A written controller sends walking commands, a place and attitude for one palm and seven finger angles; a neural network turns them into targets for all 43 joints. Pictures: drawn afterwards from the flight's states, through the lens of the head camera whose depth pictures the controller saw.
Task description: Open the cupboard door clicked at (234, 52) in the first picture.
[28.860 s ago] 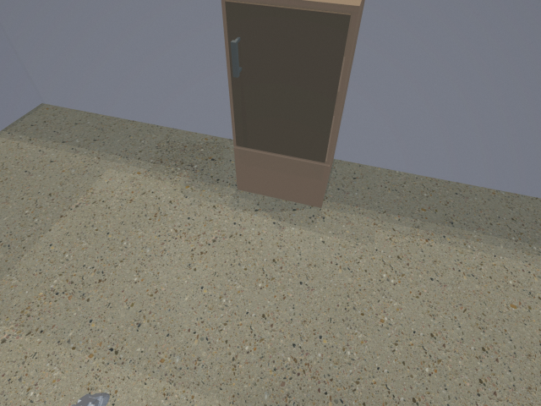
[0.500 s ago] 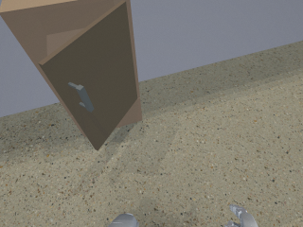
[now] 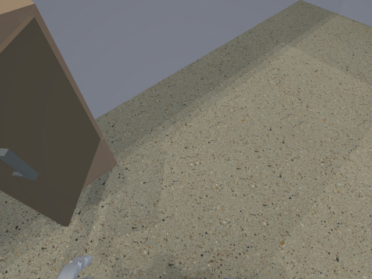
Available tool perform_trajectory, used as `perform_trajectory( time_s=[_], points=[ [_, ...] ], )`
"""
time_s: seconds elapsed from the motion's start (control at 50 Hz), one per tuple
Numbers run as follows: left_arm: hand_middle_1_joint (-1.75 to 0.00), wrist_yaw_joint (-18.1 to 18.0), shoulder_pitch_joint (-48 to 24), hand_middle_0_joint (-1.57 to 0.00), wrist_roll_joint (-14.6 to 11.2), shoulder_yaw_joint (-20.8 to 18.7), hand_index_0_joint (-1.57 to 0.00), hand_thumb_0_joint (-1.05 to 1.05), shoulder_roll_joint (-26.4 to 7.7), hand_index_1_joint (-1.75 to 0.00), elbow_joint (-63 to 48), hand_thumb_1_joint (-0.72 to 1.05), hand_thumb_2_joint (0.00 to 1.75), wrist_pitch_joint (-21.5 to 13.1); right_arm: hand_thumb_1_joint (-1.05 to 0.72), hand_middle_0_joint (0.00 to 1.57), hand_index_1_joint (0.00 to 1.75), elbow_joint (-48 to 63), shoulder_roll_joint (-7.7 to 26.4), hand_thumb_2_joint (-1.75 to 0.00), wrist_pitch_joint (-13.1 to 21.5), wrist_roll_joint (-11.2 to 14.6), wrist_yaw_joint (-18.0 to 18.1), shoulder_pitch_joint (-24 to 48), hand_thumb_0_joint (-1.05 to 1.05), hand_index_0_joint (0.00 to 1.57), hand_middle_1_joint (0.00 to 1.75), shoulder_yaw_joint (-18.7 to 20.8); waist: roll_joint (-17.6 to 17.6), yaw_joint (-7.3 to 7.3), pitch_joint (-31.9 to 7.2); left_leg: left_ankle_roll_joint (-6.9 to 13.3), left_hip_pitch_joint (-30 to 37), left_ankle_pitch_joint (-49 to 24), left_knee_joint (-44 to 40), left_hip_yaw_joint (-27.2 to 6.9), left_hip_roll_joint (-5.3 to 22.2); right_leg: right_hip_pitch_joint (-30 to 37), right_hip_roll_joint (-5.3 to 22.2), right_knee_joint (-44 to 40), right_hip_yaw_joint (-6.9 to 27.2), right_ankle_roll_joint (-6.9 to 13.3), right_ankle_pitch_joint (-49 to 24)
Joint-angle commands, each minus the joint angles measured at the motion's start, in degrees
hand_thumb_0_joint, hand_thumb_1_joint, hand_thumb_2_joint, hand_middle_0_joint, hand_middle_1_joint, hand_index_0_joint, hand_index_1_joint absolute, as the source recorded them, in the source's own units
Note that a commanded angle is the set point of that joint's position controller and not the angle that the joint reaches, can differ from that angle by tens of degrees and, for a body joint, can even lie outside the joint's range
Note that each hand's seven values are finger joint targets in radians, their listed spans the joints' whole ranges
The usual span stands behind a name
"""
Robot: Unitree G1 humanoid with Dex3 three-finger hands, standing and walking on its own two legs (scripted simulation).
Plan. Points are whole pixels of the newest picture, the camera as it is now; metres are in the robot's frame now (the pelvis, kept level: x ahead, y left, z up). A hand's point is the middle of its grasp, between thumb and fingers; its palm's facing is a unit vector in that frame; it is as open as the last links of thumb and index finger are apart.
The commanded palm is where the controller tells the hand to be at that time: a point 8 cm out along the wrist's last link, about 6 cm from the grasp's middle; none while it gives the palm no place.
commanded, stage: walk to a spot facing it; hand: left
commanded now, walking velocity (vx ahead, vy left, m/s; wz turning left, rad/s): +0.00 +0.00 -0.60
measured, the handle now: (11, 165) +0.35 +0.45 -0.02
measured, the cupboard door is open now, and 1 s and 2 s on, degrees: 42 42 42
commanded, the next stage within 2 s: turn to face it in 1.86 s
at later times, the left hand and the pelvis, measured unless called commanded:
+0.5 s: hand (121, 252) +0.19 +0.17 -0.15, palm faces -0.28 -0.95 -0.16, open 7.4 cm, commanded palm none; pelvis +0.04 +0.01 +0.02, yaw -18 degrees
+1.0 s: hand (189, 201) +0.32 +0.01 -0.15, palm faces -0.54 -0.82 -0.19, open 7.3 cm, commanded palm none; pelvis +0.17 -0.11 +0.02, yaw -35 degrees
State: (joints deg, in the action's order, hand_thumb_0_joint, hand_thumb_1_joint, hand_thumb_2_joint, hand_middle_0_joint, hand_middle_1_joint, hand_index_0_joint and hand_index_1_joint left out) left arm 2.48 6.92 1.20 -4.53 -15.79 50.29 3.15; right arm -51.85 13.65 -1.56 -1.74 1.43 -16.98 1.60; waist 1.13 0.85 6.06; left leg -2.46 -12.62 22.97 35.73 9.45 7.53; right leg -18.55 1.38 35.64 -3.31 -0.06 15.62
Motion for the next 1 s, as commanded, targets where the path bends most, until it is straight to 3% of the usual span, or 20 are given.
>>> perform_trajectory(
  time_s=[0.0, 0.02, 0.08, 0.2, 0.26, 0.28, 0.3, 0.32, 0.34, 0.36, 0.44, 0.62, 0.66, 0.68, 0.7, 0.72, 0.74, 0.76, 0.84, 0.98],
  points=[
    [-0.3, -2.8, 15.3, -0.2, -0.6, -3.3, -0.2, 0.0, -14.8, -0.3, 0.7, 0.9, 0.9, -2.4, -0.9, 0.2, 0.3, 7.6, 6.5, -0.9, 0.5, 1.3, 0.7, 5.8, 0.0, 0.2, 0.3, 1.9, -18.3, -7.85, -13.5, -0.7, -22.2, 15.7, 30.7, -8.2, -2.9, 23.3, 21.9, -13.2, 28.6, 14.8, -41.9],
    [-0.3, -3.0, 12.1, -0.2, -0.6, -3.0, -0.2, 0.0, -13.2, -0.3, -0.3, 0.9, 0.9, -1.9, -0.9, 0.2, 0.3, 7.5, 6.2, -0.9, 0.4, 1.4, 0.5, 5.5, 0.0, 0.2, 0.3, 2.1, -12.1, -5.94, -9.3, -0.3, -23.1, 11.5, 32.0, -9.6, -1.4, 19.2, 20.3, -14.0, 25.1, 15.4, -32.5],
    [-0.3, -4.0, 4.1, -0.2, -0.1, -2.0, -0.2, 0.0, -8.5, -0.3, -3.0, 0.9, 0.9, -1.9, -0.9, 0.2, 0.3, 5.3, 5.6, -0.9, -0.1, 1.2, 0.4, 5.4, 0.0, 0.2, 0.3, 2.2, -13.5, -2.27, -9.1, -1.7, -19.3, 4.9, 28.4, -9.0, -1.6, 13.6, 12.5, -12.3, 18.8, 12.0, -31.8],
    [-0.3, -3.3, 2.4, -0.2, 0.5, -2.3, -0.2, 0.0, -9.1, -0.3, -3.7, 0.9, 0.9, -1.7, -0.9, 0.2, 0.3, 4.6, 3.1, -0.9, 0.0, 1.3, 0.0, 4.4, 0.0, 0.2, 0.3, 2.1, -8.5, -1.07, -7.4, -1.5, -9.1, 0.9, 10.1, -6.7, -5.5, 4.4, 9.4, -13.4, 21.8, 11.0, -19.1],
    [-0.3, -2.6, 0.5, -0.2, 0.2, -2.3, -0.2, 0.0, -8.1, -0.3, -4.1, 0.9, 0.9, -1.4, -0.9, 0.2, 0.3, 3.7, 3.8, -0.9, 0.8, 1.0, 0.1, -0.5, 0.0, 0.2, 0.3, 2.3, -9.7, 1.56, -7.7, -0.9, 1.3, -4.3, -1.5, -5.9, -6.6, -2.7, 6.1, -13.9, 22.4, 7.8, 3.5],
    [-0.3, -2.3, -0.8, -0.2, 0.0, -1.9, -0.2, 0.0, -6.1, -0.3, -4.8, 0.9, 0.9, -1.4, -0.9, 0.2, 0.3, 2.8, 5.9, -0.9, 1.5, 0.7, 0.3, -3.9, 0.0, 0.2, 0.3, 2.6, -4.9, 3.44, -7.7, 0.2, 9.7, -2.5, -9.8, -8.7, -4.0, -11.0, 3.1, -10.5, 20.5, 5.6, 13.7],
    [-0.3, -1.6, -0.7, -0.2, -0.4, -1.0, -0.2, 0.0, -1.9, -0.3, -6.1, 0.9, 0.9, -1.2, -0.9, 0.2, 0.3, 2.0, 11.5, -0.9, 2.0, -0.4, 0.7, -7.3, 0.0, 0.2, 0.3, 3.8, 11.7, 5.05, -7.2, 4.5, 15.4, 12.6, -19.5, -25.2, 9.0, -22.3, -4.9, 3.7, 12.7, 2.4, 21.9],
    [-0.3, -1.3, -3.1, -0.2, -0.2, -0.7, -0.2, 0.0, -1.6, -0.3, -8.3, 0.9, 0.9, -1.8, -0.9, 0.2, 0.3, 2.1, 15.4, -0.9, 2.4, -0.8, 1.0, -10.6, 0.0, 0.2, 0.3, 4.4, 19.8, 6.31, -7.6, 10.0, 14.1, 20.3, -26.3, -40.9, 21.9, -25.8, -5.9, 18.9, 4.2, 0.1, 22.6],
    [-0.3, -0.6, -6.1, -0.2, 0.2, -1.5, -0.2, 0.0, -3.2, -0.3, -9.0, 0.9, 0.9, -2.1, -0.9, 0.2, 0.3, 2.9, 15.1, -0.9, 2.4, -0.8, 1.2, -8.2, 0.0, 0.2, 0.3, 4.2, 11.6, 5.48, -3.6, 12.9, 7.3, 21.9, -29.0, -40.7, 23.8, -25.3, -0.7, 25.4, 7.4, 0.2, 17.9],
    [-0.3, 0.1, -5.0, -0.2, 0.9, -2.0, -0.2, 0.0, -3.3, -0.3, -7.4, 0.9, 0.9, -2.5, -0.9, 0.2, 0.3, 3.6, 11.8, -0.9, 3.1, -1.1, 0.8, -5.1, 0.0, 0.2, 0.3, 3.4, 6.8, 3.35, -2.2, 11.8, 5.2, 14.8, -28.2, -36.4, 19.3, -23.7, 0.0, 29.5, 6.8, 0.0, 12.7],
    [-0.3, 1.7, -2.3, -0.2, 0.6, -1.1, -0.2, 0.0, 0.4, -0.3, -4.7, 0.9, 0.9, -2.3, -0.9, 0.2, 0.3, 2.9, 7.5, -0.9, 4.4, -0.6, 0.9, -3.5, 0.0, 0.2, 0.3, 2.0, 7.6, 0.77, -3.4, 7.2, 7.9, -7.9, -23.1, -13.1, 10.7, -21.9, 1.9, 29.5, 2.0, -1.2, 2.8],
    [-0.3, 2.1, -8.7, -0.2, 0.3, 0.2, -0.2, 0.0, 1.2, -0.3, -5.3, 0.9, 0.9, -2.8, -0.9, 0.2, 0.3, -1.1, 8.3, -0.9, 4.4, -1.0, -0.2, -9.5, 0.0, 0.2, 0.3, 2.4, 10.1, 2.96, -2.3, 7.0, 9.3, -17.8, -19.7, -1.0, 13.1, -11.3, 1.2, 5.6, -5.0, 0.1, 3.8],
    [-0.3, 2.0, -5.7, -0.2, 0.3, -0.2, -0.2, 0.0, 0.2, -0.3, -4.0, 0.9, 0.9, -3.0, -0.9, 0.2, 0.3, -1.0, 9.0, -0.9, 4.2, -0.9, -0.3, -8.5, 0.0, 0.2, 0.3, 2.4, 8.5, 0.93, -3.5, 6.2, 7.3, -22.8, -13.9, 1.6, 13.0, -3.1, -0.7, 1.2, -6.5, 1.6, 3.4],
    [-0.3, 1.7, 0.7, -0.2, 0.4, -0.8, -0.2, 0.0, -1.1, -0.3, -1.9, 0.9, 0.9, -3.3, -0.9, 0.2, 0.3, -0.6, 9.2, -0.9, 4.2, -0.6, -0.4, -7.1, 0.0, 0.2, 0.3, 2.4, 5.5, -2.6, -6.5, 4.9, 3.2, -27.7, -4.8, 3.8, 11.1, 7.8, -2.8, -2.9, -7.3, 3.0, 1.1],
    [-0.3, 1.1, 12.1, -0.2, 0.5, -2.0, -0.2, 0.0, -5.6, -0.3, 1.6, 0.9, 0.9, -4.1, -0.9, 0.2, 0.3, 0.4, 8.4, -0.9, 4.4, 0.3, -1.0, -4.4, 0.0, 0.2, 0.3, 2.0, -2.5, -8.28, -11.8, 2.4, -7.1, -26.9, 9.7, 7.4, 8.0, 25.6, 1.0, -6.2, -0.8, 5.8, 3.2],
    [-0.3, -0.2, 22.1, -0.2, 0.4, -4.3, -0.2, 0.0, -13.8, -0.3, 3.8, 0.9, 0.9, -4.8, -0.9, 0.2, 0.3, 4.0, 3.7, -0.9, 4.7, 1.5, -1.6, -1.3, 0.0, 0.2, 0.3, 0.9, -20.6, -12.04, -17.4, -0.9, -27.1, 9.2, 30.3, 7.9, -2.1, 38.7, 19.5, -14.6, 30.3, 13.2, 5.1],
    [-0.3, -1.2, 22.3, -0.2, -1.0, -4.4, -0.2, 0.0, -15.4, -0.3, 4.3, 0.9, 0.9, -4.5, -0.9, 0.2, 0.3, 5.4, 5.6, -0.9, 4.4, 1.3, -1.2, 3.6, 0.0, 0.2, 0.3, 1.5, -18.5, -11.65, -14.7, 0.1, -32.6, 13.1, 39.7, -4.0, -1.7, 33.6, 22.7, -20.8, 38.9, 15.5, 3.9],
    [-0.3, -1.4, 17.3, -0.2, -1.4, -4.0, -0.2, 0.0, -13.2, -0.3, 3.2, 0.9, 0.9, -4.3, -0.9, 0.2, 0.3, 5.4, 5.6, -0.9, 4.3, 1.2, -1.3, 5.6, 0.0, 0.2, 0.3, 2.1, -10.7, -8.99, -6.5, 0.1, -35.3, 6.6, 40.5, -8.2, 0.9, 27.1, 21.7, -22.6, 33.7, 15.9, 7.6],
    [-0.3, -2.5, 4.9, -0.2, -0.1, -1.3, -0.2, 0.0, -4.9, -0.3, -0.2, 0.9, 0.9, -5.7, -0.9, 0.2, 0.3, 0.8, 4.0, -0.9, 2.7, 0.0, -1.4, 1.1, 0.0, 0.2, 0.3, 2.2, -8.7, -0.51, -5.7, -1.4, -20.3, -3.5, 28.7, -7.8, 2.2, 7.2, 12.8, -23.5, 17.2, 11.1, -2.0],
    [-0.3, -1.8, 10.2, -0.2, -0.1, -1.4, -0.2, 0.0, -4.6, -0.3, 3.5, 0.9, 0.9, -7.1, -0.9, 0.2, 0.3, 3.0, 1.8, -0.9, 3.2, 0.3, -2.4, 8.3, 0.0, 0.2, 0.3, 2.3, -7.4, -1.49, -3.2, -1.5, -20.7, -10.6, 12.7, -6.5, -1.2, 10.7, 10.3, -23.4, 15.2, 11.6, -8.3]
  ],
)
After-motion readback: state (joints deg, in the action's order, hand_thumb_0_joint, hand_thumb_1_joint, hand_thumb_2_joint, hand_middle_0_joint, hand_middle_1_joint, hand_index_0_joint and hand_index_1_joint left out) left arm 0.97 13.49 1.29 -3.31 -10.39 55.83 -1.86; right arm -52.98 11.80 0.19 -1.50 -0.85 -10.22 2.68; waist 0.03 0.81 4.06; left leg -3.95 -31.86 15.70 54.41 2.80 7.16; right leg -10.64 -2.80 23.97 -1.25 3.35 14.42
